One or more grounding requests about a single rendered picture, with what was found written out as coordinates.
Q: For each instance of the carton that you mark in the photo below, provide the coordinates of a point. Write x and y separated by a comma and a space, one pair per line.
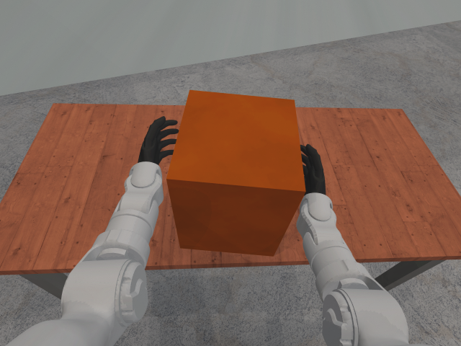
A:
236, 174

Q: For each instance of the left robot forearm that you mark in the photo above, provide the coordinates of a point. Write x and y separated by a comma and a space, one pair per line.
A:
132, 224

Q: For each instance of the robot left upper arm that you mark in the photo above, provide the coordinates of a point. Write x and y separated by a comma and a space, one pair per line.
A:
101, 299

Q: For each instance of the right robot forearm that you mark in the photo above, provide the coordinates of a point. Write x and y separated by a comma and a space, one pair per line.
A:
328, 255

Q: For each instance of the table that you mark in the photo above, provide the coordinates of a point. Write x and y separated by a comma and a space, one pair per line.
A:
393, 201

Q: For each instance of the robot right upper arm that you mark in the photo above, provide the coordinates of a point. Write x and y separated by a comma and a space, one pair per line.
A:
361, 317

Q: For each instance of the robot left hand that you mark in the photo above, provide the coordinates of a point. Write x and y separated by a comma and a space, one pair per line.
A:
152, 144

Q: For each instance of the robot right hand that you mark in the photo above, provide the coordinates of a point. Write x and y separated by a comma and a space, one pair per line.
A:
313, 171

